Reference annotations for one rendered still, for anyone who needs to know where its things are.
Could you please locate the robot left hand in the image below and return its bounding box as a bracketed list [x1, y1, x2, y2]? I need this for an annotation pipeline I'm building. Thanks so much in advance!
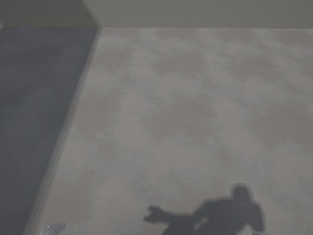
[39, 222, 67, 235]

